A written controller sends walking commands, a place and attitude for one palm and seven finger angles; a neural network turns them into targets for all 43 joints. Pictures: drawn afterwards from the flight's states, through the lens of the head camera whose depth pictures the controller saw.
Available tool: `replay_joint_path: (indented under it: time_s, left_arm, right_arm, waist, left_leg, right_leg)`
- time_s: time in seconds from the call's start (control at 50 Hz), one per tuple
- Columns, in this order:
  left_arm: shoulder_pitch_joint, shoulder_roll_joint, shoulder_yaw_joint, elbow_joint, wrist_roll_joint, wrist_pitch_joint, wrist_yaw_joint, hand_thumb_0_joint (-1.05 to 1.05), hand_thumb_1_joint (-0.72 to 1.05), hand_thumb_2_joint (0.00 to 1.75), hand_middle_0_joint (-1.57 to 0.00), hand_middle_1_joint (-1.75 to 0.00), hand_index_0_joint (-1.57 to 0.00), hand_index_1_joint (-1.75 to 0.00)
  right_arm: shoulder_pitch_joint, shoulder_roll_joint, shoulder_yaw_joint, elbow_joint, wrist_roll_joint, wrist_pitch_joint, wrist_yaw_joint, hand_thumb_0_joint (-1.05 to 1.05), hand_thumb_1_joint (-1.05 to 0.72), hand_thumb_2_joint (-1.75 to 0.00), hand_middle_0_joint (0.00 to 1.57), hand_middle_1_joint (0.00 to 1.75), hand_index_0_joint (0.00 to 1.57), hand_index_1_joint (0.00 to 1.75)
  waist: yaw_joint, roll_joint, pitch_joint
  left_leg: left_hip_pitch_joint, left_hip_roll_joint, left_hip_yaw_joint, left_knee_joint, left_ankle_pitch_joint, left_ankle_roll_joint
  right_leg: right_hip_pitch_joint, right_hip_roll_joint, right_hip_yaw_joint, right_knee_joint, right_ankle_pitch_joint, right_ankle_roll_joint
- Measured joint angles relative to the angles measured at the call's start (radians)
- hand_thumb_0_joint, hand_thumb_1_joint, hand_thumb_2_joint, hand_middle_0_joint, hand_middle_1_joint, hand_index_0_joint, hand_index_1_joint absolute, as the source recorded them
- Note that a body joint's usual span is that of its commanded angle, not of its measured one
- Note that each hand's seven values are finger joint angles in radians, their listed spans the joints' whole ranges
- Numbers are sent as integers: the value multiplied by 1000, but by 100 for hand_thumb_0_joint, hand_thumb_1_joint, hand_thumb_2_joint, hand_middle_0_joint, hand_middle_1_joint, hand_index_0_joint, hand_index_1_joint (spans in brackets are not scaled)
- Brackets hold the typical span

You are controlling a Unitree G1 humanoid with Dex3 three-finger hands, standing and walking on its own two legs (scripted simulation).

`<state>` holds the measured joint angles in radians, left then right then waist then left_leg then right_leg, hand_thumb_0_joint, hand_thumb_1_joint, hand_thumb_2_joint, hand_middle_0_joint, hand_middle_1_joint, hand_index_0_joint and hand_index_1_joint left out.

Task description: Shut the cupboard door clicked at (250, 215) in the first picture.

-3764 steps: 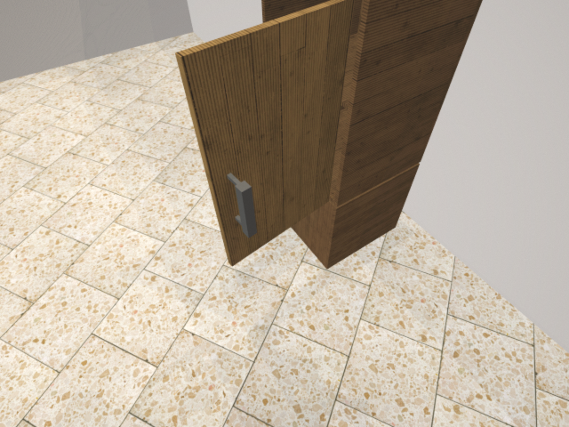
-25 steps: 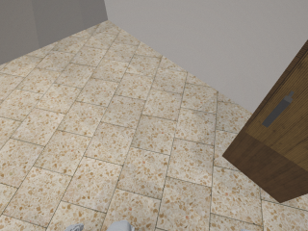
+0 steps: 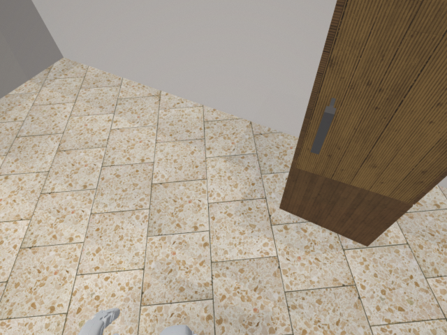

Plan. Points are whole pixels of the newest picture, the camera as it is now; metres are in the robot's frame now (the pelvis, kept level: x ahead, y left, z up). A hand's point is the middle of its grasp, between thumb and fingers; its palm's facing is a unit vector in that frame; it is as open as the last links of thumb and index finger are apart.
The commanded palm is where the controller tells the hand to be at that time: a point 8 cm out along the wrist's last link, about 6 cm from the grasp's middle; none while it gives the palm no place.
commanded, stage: turn to face it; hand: left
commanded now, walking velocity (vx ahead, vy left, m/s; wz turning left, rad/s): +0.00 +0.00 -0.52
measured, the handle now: (323, 126) +0.64 -0.24 -0.08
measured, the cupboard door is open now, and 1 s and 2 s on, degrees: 4 4 4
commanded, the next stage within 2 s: take the last steps up to it in 0.48 s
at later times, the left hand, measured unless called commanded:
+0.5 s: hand (138, 317) +0.17 +0.19 -0.15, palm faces -0.20 -0.96 -0.21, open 7.4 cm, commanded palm none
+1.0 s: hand (170, 315) +0.17 +0.13 -0.17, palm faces -0.36 -0.92 -0.14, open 7.4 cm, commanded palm none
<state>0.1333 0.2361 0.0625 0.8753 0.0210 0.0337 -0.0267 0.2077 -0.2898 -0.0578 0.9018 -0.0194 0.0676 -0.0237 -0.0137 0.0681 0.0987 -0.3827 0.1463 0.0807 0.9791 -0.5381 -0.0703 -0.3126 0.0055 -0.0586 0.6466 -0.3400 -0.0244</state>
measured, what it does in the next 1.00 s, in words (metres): steps on the spot, turning right: left foot, then right foot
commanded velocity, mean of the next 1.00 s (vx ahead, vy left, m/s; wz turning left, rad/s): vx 0.10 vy -0.07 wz -0.29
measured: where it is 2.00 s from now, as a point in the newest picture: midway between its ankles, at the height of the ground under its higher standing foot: outside the picture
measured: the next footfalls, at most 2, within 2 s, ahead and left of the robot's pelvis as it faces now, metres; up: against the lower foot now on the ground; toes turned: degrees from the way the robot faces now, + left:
left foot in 0.28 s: +0.09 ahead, +0.13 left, +0.00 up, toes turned -4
right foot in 0.60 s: +0.02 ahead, -0.12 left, +0.00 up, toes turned -18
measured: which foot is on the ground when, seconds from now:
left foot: up 0.00-0.26, down 0.28-0.60, up 0.62-0.88, down 0.90-1.00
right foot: down 0.00-0.28, up 0.30-0.58, down 0.60-0.90, up 0.92-1.00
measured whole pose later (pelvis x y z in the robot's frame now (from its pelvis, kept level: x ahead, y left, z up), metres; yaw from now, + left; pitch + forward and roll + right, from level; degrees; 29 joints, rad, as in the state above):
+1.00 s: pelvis +0.08 -0.03 +0.01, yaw -21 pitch +1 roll -1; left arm 0.25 0.22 0.07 1.03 0.04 0.06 -0.05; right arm 0.30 -0.20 -0.02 0.95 -0.05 -0.04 -0.03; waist -0.03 -0.05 0.01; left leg -0.25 0.09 0.14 0.56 -0.33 0.00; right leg -0.41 0.03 -0.01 1.01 -0.44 -0.03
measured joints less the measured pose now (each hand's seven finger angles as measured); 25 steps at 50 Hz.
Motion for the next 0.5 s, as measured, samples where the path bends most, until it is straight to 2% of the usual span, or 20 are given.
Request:
replay_joint_path:
  time_s: [0.04,0.1,0.2,0.24,0.26,0.28,0.3,0.34,0.4,0.44,0.5]
  left_arm:
    - [8,-11,-5,2,-1,3,11,0,91,90,-20,-30,-20,-30]
    - [21,-15,-11,11,1,8,18,0,90,90,-20,-30,-20,-30]
    - [36,-15,-11,26,5,13,15,0,90,90,-20,-30,-20,-30]
    - [40,-12,-8,34,3,17,15,0,90,90,-20,-30,-20,-30]
    - [45,-11,-6,36,0,21,15,0,90,90,-20,-30,-20,-30]
    - [49,-9,-4,36,-4,26,14,0,90,90,-20,-30,-20,-30]
    - [46,-2,-1,39,-6,31,14,0,90,90,-20,-30,-20,-30]
    - [42,9,5,46,-3,39,11,0,90,90,-20,-30,-20,-30]
    - [31,16,13,50,-2,43,4,0,90,90,-20,-30,-20,-30]
    - [23,14,14,48,-3,44,2,0,91,90,-20,-30,-20,-30]
    - [14,7,10,45,-3,42,0,0,91,90,-20,-30,-20,-30]
  right_arm:
    - [-16,-6,-2,7,0,4,-3,1,-91,-90,20,30,20,30]
    - [-26,3,3,-4,0,-6,1,1,-91,-90,20,30,20,30]
    - [-35,31,14,-24,5,-20,5,1,-91,-90,20,30,20,30]
    - [-34,42,20,-29,6,-29,4,1,-91,-90,20,30,20,30]
    - [-28,44,24,-34,6,-37,4,1,-91,-90,20,30,20,30]
    - [-22,47,27,-36,2,-47,3,1,-91,-90,20,30,20,30]
    - [-20,57,32,-36,-3,-51,2,1,-91,-90,20,30,20,30]
    - [-13,73,44,-36,-12,-56,-1,1,-91,-90,20,30,20,30]
    - [9,88,52,-30,-19,-57,-5,1,-91,-90,20,30,20,30]
    - [20,93,53,-17,-20,-56,-7,1,-91,-90,20,30,20,30]
    - [33,91,47,5,-20,-52,-5,1,-91,-90,20,30,20,30]
  waist:
    - [-1,-4,0]
    - [-1,-30,-9]
    - [10,-71,-24]
    - [13,-85,-31]
    - [13,-85,-39]
    - [12,-87,-47]
    - [13,-101,-46]
    - [14,-113,-42]
    - [10,-104,-35]
    - [10,-92,-30]
    - [5,-69,-26]
  left_leg:
    - [-57,-32,-28,103,26,-6]
    - [-90,-56,-32,80,76,-15]
    - [-50,-86,-36,-131,113,-12]
    - [0,-99,-35,-264,176,-6]
    - [36,-99,-36,-353,224,1]
    - [49,-96,-36,-392,259,25]
    - [46,-98,-23,-376,255,48]
    - [57,-89,0,-365,235,72]
    - [94,-69,15,-410,245,73]
    - [115,-55,24,-440,259,68]
    - [132,-35,40,-456,264,58]
  right_leg:
    - [10,5,22,-33,13,1]
    - [26,8,55,-89,48,2]
    - [35,16,105,-116,60,10]
    - [30,22,124,-98,49,19]
    - [22,30,132,-78,37,26]
    - [6,37,138,-46,20,28]
    - [-17,35,141,18,-48,28]
    - [-75,36,122,204,-155,35]
    - [-124,23,75,375,-174,49]
    - [-118,9,51,363,-165,54]
    - [-78,-6,26,246,-148,53]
